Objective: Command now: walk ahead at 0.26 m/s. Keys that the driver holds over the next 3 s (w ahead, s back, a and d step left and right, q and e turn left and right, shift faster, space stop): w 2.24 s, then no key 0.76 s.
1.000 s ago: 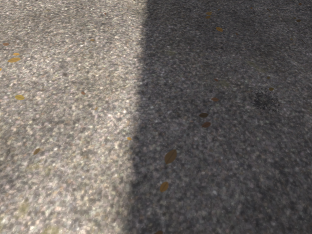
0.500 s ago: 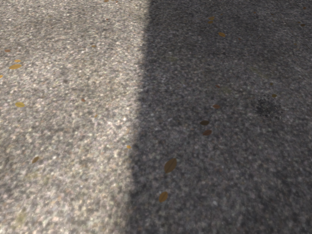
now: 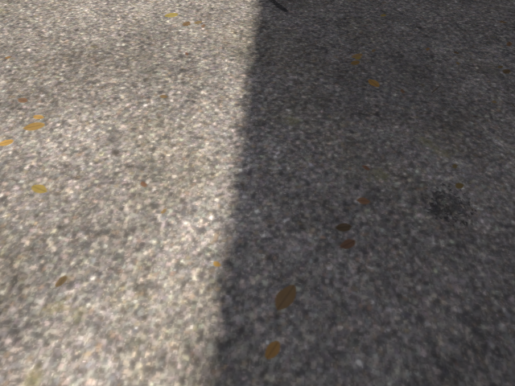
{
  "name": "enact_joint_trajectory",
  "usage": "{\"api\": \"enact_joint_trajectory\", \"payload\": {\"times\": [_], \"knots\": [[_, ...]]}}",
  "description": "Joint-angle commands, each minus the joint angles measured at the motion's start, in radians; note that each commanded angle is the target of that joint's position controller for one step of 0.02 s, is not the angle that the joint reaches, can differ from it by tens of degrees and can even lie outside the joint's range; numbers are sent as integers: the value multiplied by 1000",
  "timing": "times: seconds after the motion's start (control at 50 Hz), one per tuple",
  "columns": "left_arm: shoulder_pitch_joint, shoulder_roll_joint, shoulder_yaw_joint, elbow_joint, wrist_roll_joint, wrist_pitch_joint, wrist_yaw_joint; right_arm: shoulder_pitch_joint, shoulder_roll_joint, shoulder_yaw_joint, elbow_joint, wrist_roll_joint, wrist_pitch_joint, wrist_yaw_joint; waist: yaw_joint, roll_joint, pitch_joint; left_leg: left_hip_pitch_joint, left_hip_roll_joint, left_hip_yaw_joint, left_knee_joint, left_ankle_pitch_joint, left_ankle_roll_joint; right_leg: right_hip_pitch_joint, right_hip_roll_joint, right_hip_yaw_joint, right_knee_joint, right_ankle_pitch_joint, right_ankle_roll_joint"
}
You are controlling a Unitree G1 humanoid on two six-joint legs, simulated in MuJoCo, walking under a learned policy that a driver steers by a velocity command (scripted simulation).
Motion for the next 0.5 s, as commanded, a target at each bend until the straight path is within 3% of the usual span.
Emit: {"api": "enact_joint_trajectory", "payload": {"times": [0.02, 0.06, 0.08, 0.1, 0.12, 0.14, 0.16, 0.18, 0.2, 0.24, 0.28, 0.34, 0.38, 0.5], "knots": [[24, 156, 34, -39, -6, -34, -4, -132, -68, -9, -99, 17, -59, 21, 6, -132, 219, -263, 69, -32, 51, -86, 41, -41, -325, 393, -325, -217, -197], [-30, 159, 34, -55, -18, -31, -14, -38, -61, -16, -63, 19, -72, 30, -54, -98, 170, 3, 17, 50, -172, 41, 41, -138, -231, 238, -251, -108, -140], [-33, 161, 34, -60, -16, -28, -19, 66, -71, -30, -16, 14, -70, 30, -86, -84, 122, 193, -42, 92, -206, 132, 24, -222, -179, 180, -181, -25, -122], [-59, 161, 31, -72, -12, -31, -20, 191, -95, -46, 20, 9, -66, 30, -142, -43, 73, 346, -30, 40, -230, 149, 31, -297, -129, 114, -31, 148, -94], [-92, 102, 14, -104, -6, -39, -22, 335, -191, -71, 38, 5, -69, 24, -187, 206, 19, 490, 191, -320, -404, 39, 117, -465, -11, -29, 357, 159, -19], [-96, 43, 2, -140, -12, -58, -20, 411, -229, -65, 42, -6, -82, 38, -180, 349, -46, 562, 377, -760, -586, -55, 246, -637, 79, 36, 636, -154, -6], [-111, 82, 12, -145, -35, -71, -25, 306, -172, -39, 22, -15, -98, 37, -121, 209, 21, 492, 407, -753, -578, -129, 248, -723, 4, 129, 791, -119, -35], [-128, 101, 15, -151, -40, -78, -33, 210, -124, -23, -13, -12, -106, 41, -87, 134, 75, 426, 365, -612, -573, -114, 206, -748, -48, 128, 812, -8, -64], [-130, 109, 21, -144, -31, -82, -32, 144, -110, -11, -36, -14, -107, 47, -59, 82, 89, 373, 316, -486, -585, -33, 168, -728, -88, 109, 770, 95, -75], [-135, 132, 40, -139, -14, -74, -33, 128, -76, 6, -47, -20, -99, 50, -34, 81, 91, 309, 232, -295, -600, 185, 115, -644, -127, 82, 659, 200, -69], [-151, 104, 40, -141, -10, -58, -39, 196, -83, 10, -32, -24, -92, 38, -37, 89, 84, 310, 203, -209, -606, 354, 115, -633, -126, 45, 602, 240, -44], [-283, 82, 32, -197, -4, -47, -41, 236, -123, 8, -35, -29, -84, 18, -53, 65, 109, 314, 210, -167, -628, 465, 134, -696, -125, 28, 450, 318, -6], [-376, 72, 22, -232, -5, -50, -47, 238, -130, 9, -48, -30, -78, 10, -70, 70, 125, 288, 193, -128, -647, 460, 127, -667, -106, 11, 300, 395, 4], [-548, 81, 6, -298, -15, -63, -82, 314, -141, -3, -38, -11, -68, 4, -95, 82, 169, 389, 233, -78, -640, 485, 124, -616, -63, -16, 72, 447, -27]]}}
Next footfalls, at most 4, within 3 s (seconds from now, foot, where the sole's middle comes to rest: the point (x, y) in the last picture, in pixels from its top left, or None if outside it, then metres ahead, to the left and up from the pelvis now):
0.62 right None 0.47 -0.11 -0.77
1.18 left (223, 303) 0.78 0.13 -0.77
1.74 right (301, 220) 1.10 -0.11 -0.77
2.30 left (235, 154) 1.42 0.13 -0.77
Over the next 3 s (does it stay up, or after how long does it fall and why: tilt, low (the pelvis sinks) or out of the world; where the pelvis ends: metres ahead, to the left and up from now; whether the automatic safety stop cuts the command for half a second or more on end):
stays up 1.40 0.02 0.01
